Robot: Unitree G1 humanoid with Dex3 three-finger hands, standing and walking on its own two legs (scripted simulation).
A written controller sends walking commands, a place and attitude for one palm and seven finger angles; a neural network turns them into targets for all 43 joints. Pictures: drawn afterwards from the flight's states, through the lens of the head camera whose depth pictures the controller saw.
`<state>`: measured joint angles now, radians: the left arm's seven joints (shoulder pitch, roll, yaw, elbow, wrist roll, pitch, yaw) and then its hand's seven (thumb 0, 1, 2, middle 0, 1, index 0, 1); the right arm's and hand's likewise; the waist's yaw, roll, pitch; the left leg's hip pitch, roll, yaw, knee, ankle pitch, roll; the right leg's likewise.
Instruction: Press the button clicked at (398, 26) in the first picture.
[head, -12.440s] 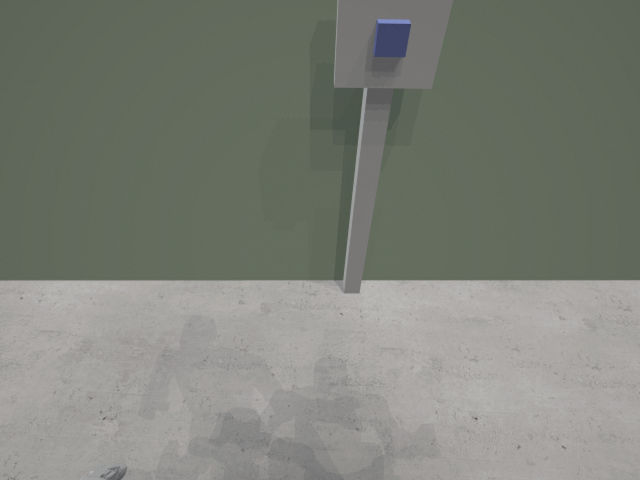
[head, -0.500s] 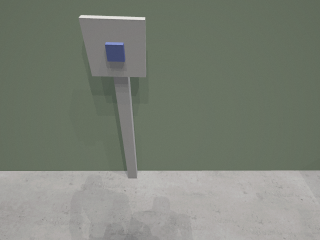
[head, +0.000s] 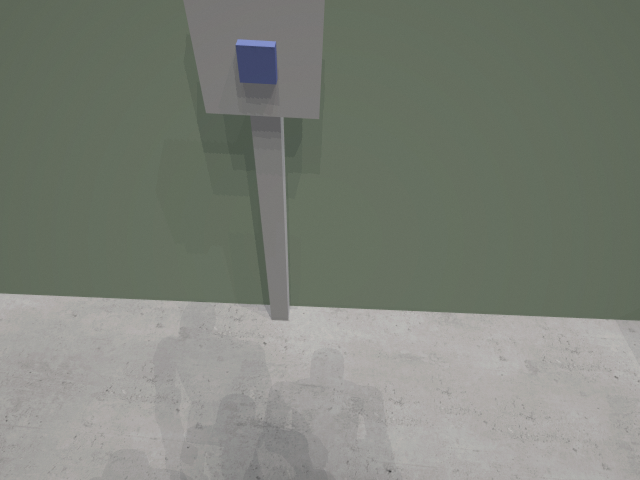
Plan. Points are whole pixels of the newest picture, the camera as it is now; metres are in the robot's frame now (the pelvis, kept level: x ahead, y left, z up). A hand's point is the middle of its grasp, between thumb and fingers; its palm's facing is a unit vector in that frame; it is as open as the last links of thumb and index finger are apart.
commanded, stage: look again from close up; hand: left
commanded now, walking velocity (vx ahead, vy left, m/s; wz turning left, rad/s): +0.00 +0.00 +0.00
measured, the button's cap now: (257, 61) +0.70 +0.16 +0.17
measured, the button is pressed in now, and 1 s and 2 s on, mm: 0 0 0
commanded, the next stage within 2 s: shuffle to correct the standing spot in 0.40 s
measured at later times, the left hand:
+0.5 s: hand out of the picture -0.03 +0.15 -0.17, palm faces +0.04 -0.99 -0.16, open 7.4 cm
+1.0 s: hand out of the picture +0.02 +0.15 -0.19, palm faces +0.05 -0.99 -0.12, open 7.4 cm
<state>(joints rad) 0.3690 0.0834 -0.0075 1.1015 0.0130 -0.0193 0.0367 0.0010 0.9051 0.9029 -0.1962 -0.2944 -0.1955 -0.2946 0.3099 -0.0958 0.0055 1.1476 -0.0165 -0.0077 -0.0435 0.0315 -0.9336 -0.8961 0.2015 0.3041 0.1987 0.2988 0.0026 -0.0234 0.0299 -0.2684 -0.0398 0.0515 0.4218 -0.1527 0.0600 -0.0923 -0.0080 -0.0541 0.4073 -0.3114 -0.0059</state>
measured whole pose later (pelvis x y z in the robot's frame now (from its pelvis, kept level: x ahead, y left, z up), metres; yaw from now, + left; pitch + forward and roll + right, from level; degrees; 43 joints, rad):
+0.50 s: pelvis +0.01 +0.00 +0.00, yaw +0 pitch -1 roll +0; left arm 0.37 0.11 -0.01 1.10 0.01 -0.02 0.04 0.00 0.91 0.90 -0.20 -0.29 -0.19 -0.29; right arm 0.28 -0.14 0.01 1.14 -0.01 -0.01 -0.03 0.01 -0.92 -0.90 0.20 0.30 0.20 0.30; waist 0.00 -0.01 0.03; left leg -0.24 -0.04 0.06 0.40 -0.15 0.05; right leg -0.07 -0.01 -0.05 0.40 -0.32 -0.01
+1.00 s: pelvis +0.10 +0.00 -0.01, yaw -1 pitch +0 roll +0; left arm 0.44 0.12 0.04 1.15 0.03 -0.01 0.01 0.01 0.91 0.90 -0.20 -0.29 -0.20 -0.29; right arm 0.31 -0.12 -0.02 1.07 -0.03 -0.07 -0.03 0.00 -0.91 -0.90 0.20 0.30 0.20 0.30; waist -0.01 -0.05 0.03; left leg -0.26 0.01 0.14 0.60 -0.34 0.05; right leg -0.38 -0.03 -0.05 1.17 -0.43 -0.05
